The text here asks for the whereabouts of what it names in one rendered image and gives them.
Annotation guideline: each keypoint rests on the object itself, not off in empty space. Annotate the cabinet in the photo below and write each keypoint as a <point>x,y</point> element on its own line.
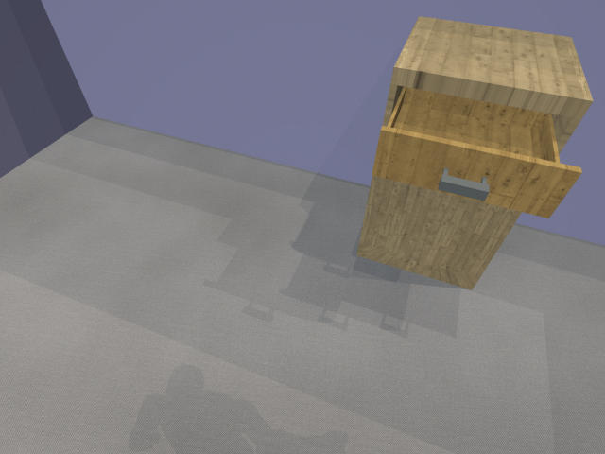
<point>442,236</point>

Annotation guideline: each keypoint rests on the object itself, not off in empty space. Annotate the handle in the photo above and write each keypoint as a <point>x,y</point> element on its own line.
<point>466,188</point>

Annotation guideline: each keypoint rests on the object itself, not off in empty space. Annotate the drawer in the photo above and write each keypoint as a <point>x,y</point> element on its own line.
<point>515,148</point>

